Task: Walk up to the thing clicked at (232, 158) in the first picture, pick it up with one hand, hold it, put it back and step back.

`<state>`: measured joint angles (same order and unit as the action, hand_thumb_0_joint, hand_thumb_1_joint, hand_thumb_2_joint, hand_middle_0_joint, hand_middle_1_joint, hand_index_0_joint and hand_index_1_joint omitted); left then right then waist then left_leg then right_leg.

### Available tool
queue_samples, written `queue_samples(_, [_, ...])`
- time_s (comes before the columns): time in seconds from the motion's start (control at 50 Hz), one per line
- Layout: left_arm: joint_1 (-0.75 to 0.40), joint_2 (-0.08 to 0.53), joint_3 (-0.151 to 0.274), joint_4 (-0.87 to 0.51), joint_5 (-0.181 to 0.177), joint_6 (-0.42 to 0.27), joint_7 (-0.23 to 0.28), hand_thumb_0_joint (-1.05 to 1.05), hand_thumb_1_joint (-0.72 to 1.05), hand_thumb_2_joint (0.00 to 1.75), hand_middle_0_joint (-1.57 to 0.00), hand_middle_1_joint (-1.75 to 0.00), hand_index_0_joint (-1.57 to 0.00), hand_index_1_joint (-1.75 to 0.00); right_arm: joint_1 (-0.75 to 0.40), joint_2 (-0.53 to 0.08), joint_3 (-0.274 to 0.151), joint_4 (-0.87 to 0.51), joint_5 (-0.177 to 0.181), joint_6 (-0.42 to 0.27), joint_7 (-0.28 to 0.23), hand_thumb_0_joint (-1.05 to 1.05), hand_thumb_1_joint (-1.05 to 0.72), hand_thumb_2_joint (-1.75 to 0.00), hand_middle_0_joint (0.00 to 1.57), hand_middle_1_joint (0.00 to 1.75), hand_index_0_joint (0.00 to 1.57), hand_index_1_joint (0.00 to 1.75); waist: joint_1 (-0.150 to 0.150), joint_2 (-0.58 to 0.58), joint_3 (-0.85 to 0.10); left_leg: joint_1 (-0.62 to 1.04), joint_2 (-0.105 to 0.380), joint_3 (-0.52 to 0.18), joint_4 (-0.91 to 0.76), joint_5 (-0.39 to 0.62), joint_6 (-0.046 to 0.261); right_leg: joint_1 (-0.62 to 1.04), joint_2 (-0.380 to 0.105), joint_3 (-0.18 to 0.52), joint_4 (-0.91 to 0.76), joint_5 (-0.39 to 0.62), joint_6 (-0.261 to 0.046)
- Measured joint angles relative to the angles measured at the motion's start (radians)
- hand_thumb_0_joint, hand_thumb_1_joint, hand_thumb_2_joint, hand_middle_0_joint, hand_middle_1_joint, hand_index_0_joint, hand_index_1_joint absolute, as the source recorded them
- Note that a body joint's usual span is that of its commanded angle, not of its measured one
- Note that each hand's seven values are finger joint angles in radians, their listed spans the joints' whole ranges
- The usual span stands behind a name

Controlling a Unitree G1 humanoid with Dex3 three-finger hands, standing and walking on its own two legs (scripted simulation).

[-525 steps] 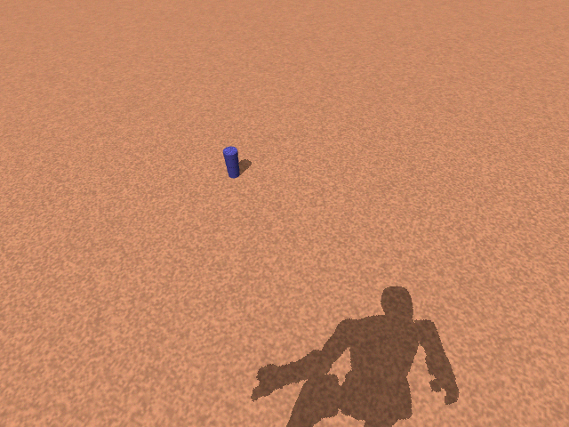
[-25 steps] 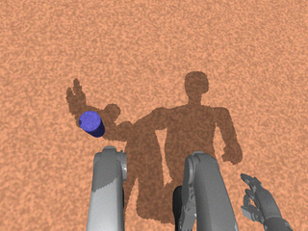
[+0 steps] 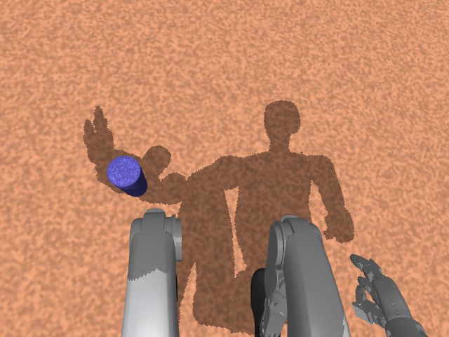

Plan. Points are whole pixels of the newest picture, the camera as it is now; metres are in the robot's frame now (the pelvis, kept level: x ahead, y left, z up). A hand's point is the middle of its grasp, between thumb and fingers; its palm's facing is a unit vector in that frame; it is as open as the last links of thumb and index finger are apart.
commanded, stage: go down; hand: left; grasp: from the side
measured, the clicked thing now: (130, 179) +0.42 +0.26 -0.32
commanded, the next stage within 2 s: approach in 0.26 s
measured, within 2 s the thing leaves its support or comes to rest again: neither
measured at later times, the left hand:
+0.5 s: hand out of the picture +0.32 +0.44 -0.02, palm faces +0.30 -0.95 -0.11, open 17.5 cm
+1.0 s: hand (72, 192) +0.36 +0.35 -0.22, palm faces +0.15 -0.99 +0.02, open 17.5 cm
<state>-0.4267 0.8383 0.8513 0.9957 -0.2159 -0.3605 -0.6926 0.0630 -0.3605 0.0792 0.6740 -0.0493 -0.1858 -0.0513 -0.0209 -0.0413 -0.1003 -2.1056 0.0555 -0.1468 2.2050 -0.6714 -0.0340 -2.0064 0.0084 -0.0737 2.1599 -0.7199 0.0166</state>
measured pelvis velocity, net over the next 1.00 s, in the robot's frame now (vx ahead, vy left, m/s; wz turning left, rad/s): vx -0.01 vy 0.01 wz -0.10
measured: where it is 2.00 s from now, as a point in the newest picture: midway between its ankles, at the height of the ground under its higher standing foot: (214, 323)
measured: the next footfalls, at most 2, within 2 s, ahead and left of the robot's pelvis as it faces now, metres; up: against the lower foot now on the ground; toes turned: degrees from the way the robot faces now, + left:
none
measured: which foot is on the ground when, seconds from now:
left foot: down 0.00-1.00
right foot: down 0.00-1.00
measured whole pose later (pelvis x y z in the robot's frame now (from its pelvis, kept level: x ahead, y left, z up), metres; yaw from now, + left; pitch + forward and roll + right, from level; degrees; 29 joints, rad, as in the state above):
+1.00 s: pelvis -0.01 +0.01 -0.10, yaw -6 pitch +21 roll -10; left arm -0.48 0.79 0.79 1.24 -0.31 -0.82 -0.70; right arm -0.13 -0.36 0.29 0.66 -0.22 -0.14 0.02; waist -0.12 -0.20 0.15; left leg -2.25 0.05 -0.29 2.58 -0.71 -0.06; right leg -2.13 0.06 -0.15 2.46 -0.71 0.04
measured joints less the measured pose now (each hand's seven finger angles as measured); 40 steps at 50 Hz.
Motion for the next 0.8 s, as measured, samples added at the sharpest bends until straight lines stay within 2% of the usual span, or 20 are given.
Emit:
queue_samples(0.34, [0.004, -0.014, 0.001, -0.034, -0.006, -0.006, -0.003, -0.01, -0.52, 0.1, -0.04, -0.07, -0.03, -0.08, -0.002, 0.004, 0.002, -0.001, 0.0, 0.004, 0.006, 0.01, -0.92, -0.91, 0.21, 0.3, 0.2, 0.3, -0.002, -0.006, 0.005, -0.027, -0.004, -0.001, 0.035, 0.005, 0.008, -0.02, 0.0, 0.003, 0.03, 0.003, 0.008])
queue_samples(0.46, [-0.001, -0.015, -0.003, -0.021, -0.026, -0.021, -0.003, -0.01, -0.53, 0.09, -0.05, -0.07, -0.03, -0.09, -0.002, 0.007, 0.006, 0.0, 0.003, 0.002, 0.009, 0.01, -0.92, -0.91, 0.21, 0.3, 0.2, 0.3, -0.004, -0.006, 0.002, -0.033, -0.003, -0.001, 0.039, 0.006, 0.009, -0.027, 0.001, 0.004, 0.034, 0.005, 0.008])
queue_samples(0.54, [-0.011, -0.019, -0.003, 0.032, -0.058, -0.074, -0.013, -0.01, -0.56, 0.07, -0.06, -0.07, -0.04, -0.09, -0.01, 0.002, 0.016, 0.001, -0.004, -0.008, 0.013, 0.01, -0.92, -0.91, 0.21, 0.3, 0.2, 0.3, -0.01, -0.009, 0.009, -0.047, -0.003, -0.003, 0.054, 0.005, 0.008, -0.042, 0.003, 0.004, 0.049, 0.005, 0.007])
queue_samples(0.66, [-0.049, -0.042, -0.013, 0.13, -0.109, -0.211, -0.041, -0.01, -0.57, 0.05, -0.06, -0.07, -0.04, -0.09, -0.044, -0.008, 0.051, 0.008, -0.036, -0.022, 0.025, 0.01, -0.91, -0.91, 0.21, 0.3, 0.2, 0.3, -0.026, -0.036, 0.054, -0.083, 0.0, -0.022, 0.126, -0.004, 0.0, -0.08, 0.014, -0.005, 0.116, 0.002, 0.009])
queue_samples(0.8, [-0.08, -0.048, -0.014, 0.215, -0.094, -0.339, -0.049, -0.01, -0.56, 0.05, -0.07, -0.07, -0.05, -0.09, -0.114, -0.008, 0.116, 0.002, -0.094, -0.009, 0.043, 0.01, -0.91, -0.91, 0.21, 0.3, 0.2, 0.3, -0.062, -0.094, 0.142, -0.129, 0.001, -0.075, 0.252, -0.021, -0.015, -0.122, 0.035, -0.036, 0.217, 0.005, 0.01])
